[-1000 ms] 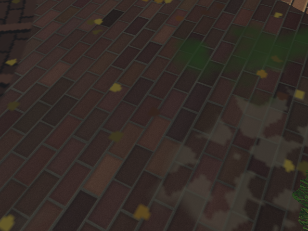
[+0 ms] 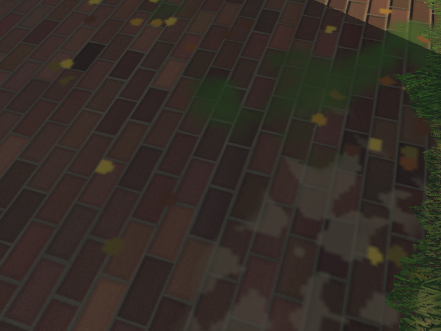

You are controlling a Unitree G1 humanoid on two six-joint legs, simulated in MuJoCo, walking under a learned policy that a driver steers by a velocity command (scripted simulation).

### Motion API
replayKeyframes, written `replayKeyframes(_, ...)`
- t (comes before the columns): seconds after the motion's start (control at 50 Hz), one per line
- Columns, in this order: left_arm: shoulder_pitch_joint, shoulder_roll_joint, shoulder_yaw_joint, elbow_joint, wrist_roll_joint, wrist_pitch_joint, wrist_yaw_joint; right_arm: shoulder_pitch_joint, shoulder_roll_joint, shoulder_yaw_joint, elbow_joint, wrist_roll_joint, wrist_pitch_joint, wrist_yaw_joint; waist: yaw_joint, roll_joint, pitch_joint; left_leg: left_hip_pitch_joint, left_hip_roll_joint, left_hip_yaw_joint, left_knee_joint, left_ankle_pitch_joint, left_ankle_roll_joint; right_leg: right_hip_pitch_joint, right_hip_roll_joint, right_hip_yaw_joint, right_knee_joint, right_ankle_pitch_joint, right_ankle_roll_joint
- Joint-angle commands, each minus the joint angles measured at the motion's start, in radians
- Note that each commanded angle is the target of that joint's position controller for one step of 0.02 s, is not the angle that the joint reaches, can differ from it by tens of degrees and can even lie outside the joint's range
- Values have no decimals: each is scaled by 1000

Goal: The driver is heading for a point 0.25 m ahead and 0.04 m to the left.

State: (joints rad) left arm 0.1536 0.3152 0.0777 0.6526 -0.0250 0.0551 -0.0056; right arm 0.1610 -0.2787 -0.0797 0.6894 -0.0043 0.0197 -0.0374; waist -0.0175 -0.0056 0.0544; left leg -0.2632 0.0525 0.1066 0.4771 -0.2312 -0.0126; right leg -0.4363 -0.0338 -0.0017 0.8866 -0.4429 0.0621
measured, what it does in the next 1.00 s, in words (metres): walks ahead: right foot, then left foot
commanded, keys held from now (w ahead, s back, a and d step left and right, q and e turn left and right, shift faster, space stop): e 0.06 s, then q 0.14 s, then w+q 0.22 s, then no key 0.58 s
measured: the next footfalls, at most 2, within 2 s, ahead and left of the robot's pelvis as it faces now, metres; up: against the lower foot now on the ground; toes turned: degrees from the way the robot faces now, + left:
right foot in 0.08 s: +0.03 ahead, -0.13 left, +0.00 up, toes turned -4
left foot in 0.66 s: +0.17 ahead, +0.13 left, +0.00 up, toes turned +6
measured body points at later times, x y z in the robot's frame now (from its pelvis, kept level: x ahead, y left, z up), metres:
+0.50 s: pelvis +0.03 -0.04 +0.01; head +0.05 -0.04 +0.46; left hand +0.11 +0.24 -0.10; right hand +0.16 -0.31 -0.10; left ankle +0.08 +0.14 -0.68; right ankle -0.01 -0.13 -0.74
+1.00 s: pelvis +0.11 +0.02 +0.00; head +0.13 +0.02 +0.45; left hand +0.18 +0.30 -0.13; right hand +0.28 -0.21 -0.13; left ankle +0.13 +0.13 -0.74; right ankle +0.14 -0.11 -0.74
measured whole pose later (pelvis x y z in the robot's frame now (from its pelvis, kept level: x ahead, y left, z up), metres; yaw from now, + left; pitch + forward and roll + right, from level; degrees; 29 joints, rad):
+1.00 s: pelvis +0.11 +0.02 +0.00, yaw +5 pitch -1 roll +2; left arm 0.20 0.25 0.05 0.89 0.01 0.02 0.04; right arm 0.11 -0.21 -0.02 0.89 -0.01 -0.02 -0.01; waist 0.01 -0.03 0.03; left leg -0.25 -0.04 0.04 0.47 -0.21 0.03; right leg -0.26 -0.07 0.02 0.53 -0.25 0.03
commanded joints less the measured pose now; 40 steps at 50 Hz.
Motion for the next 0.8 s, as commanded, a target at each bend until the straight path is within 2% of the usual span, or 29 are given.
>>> replayKeyframes(0.02,20,74,20,-83,-2,-7,-18,-28,-187,-51,-56,18,-3,-2,13,174,-161,149,235,-138,-64,420,205,83,16,-58,-207,100,-23)
replayKeyframes(0.04,60,76,26,-71,2,-4,-20,-37,-185,-51,-52,30,-3,0,37,162,-164,121,228,-113,-22,368,175,155,38,-85,-322,192,-47)
replayKeyframes(0.06,94,96,37,-60,9,-2,-13,-2,-159,-45,-34,35,-6,4,44,121,-159,55,198,-70,53,254,118,249,60,-68,-417,271,-79)
replayKeyframes(0.08,104,163,53,-71,13,-4,0,46,-107,-29,-22,9,-9,12,22,-76,-144,-139,118,14,246,11,25,401,-62,134,-494,532,-137)
replayKeyframes(0.1,83,259,62,-113,39,-13,9,3,-65,-6,-77,-33,-13,14,20,-343,-138,-397,-21,20,480,-436,-60,434,-354,490,-518,831,-335)
replayKeyframes(0.12,116,180,39,-108,72,-36,3,-77,-122,-23,-74,-12,-13,5,103,-199,-207,-361,-3,-132,634,-460,-61,361,-376,472,-536,767,-419)
replayKeyframes(0.14,74,136,19,-92,76,-54,0,-65,-131,-28,-56,13,-4,4,64,-148,-168,-343,16,-156,661,-390,-49,314,-315,364,-538,677,-374)
replayKeyframes(0.16,16,98,9,-82,60,-64,1,-27,-118,-27,-21,13,4,1,31,-113,-149,-323,28,-166,631,-314,-46,294,-250,287,-541,572,-312)
replayKeyframes(0.18,-28,53,-8,-73,49,-70,4,-2,-113,-27,8,5,11,-2,13,-108,-137,-291,35,-175,601,-238,-53,275,-220,234,-541,571,-275)
replayKeyframes(0.2,-52,28,-21,-60,48,-75,9,31,-105,-25,32,4,16,0,-8,-116,-133,-218,27,-174,589,-176,-63,230,-192,175,-548,614,-262)
replayKeyframes(0.22,-26,26,-21,-43,51,-77,13,59,-101,-23,48,10,16,6,-5,-122,-146,-193,17,-158,565,-125,-69,238,-174,147,-578,492,-254)
replayKeyframes(0.24,5,52,-10,-29,47,-77,18,48,-105,-21,49,20,13,13,19,-130,-133,-222,13,-143,530,-94,-67,275,-175,158,-621,287,-256)
replayKeyframes(0.28,63,110,11,-3,40,-79,29,-37,-128,-22,21,34,2,14,76,-133,-60,-344,5,-158,487,-83,-49,346,-225,255,-711,4,-268)
replayKeyframes(0.3,84,111,14,11,39,-84,35,-57,-129,-23,14,37,-4,12,84,-119,-34,-398,6,-186,467,-83,-39,392,-252,287,-733,-33,-271)
replayKeyframes(0.34,108,99,18,33,33,-99,41,-48,-120,-24,20,34,-18,10,85,-94,-16,-472,9,-228,441,-70,-24,474,-284,291,-758,-22,-271)
replayKeyframes(0.42,100,86,27,61,26,-125,39,-15,-92,-25,36,27,-36,19,68,-78,-11,-496,33,-217,413,-13,-22,501,-284,198,-793,41,-260)
replayKeyframes(0.5,81,84,30,91,33,-120,27,-42,-31,0,30,9,-40,28,64,-58,6,-341,42,-146,268,29,-33,383,-225,34,-763,332,-266)
replayKeyframes(0.54,94,96,34,113,28,-111,18,-60,-30,7,23,7,-39,35,71,-79,-7,-246,27,-106,202,33,-27,340,-206,-14,-718,446,-268)
replayKeyframes(0.58,102,113,38,133,15,-104,10,-61,-51,6,17,12,-37,41,62,-102,-30,-178,7,-88,153,38,-9,336,-216,-13,-662,535,-263)
replayKeyframes(0.6,88,119,38,138,6,-101,8,-48,-59,4,18,13,-36,43,42,-105,-43,-132,-5,-80,110,56,8,333,-219,-13,-623,562,-249)
replayKeyframes(0.62,68,118,36,142,-3,-99,9,-14,-65,1,30,10,-36,45,11,-95,-61,-52,-23,-66,34,116,30,315,-209,-23,-568,574,-224)
replayKeyframes(0.64,86,98,28,156,-2,-101,8,38,-94,-11,50,4,-36,41,-13,-70,-92,68,-43,-69,-37,182,55,285,-176,-41,-487,601,-187)
replayKeyframes(0.66,116,63,13,169,19,-109,6,113,-157,-30,64,4,-36,30,-38,-6,-156,229,21,-144,-62,408,83,223,-117,-93,-356,532,-121)
replayKeyframes(0.68,160,-10,-17,143,62,-117,2,158,-247,-40,58,-17,-29,15,-9,210,-261,453,243,-407,-18,728,209,18,-13,-136,-102,102,-27)
replayKeyframes(0.7,169,1,-16,153,45,-106,9,158,-184,-22,73,-9,-25,15,-24,244,-325,406,346,-549,-97,596,350,-32,19,-31,62,-232,14)
replayKeyframes(0.72,139,83,7,154,16,-91,13,110,-155,-12,67,4,-29,24,-30,167,-253,318,306,-490,-136,443,340,-71,-12,7,173,-253,17)
replayKeyframes(0.74,113,83,11,155,5,-79,20,54,-137,-6,66,4,-35,28,-16,153,-193,257,257,-424,-152,344,298,-107,-27,14,200,-215,10)
replayKeyframes(0.76,114,75,13,166,11,-67,33,-3,-120,0,62,3,-40,31,2,123,-149,189,220,-378,-173,277,261,-104,-42,24,170,-161,10)
replayKeyframes(0.8,132,56,12,180,25,-48,51,-86,-85,12,65,-10,-45,28,47,132,-116,39,169,-296,-206,269,224,18,-51,32,80,-34,20)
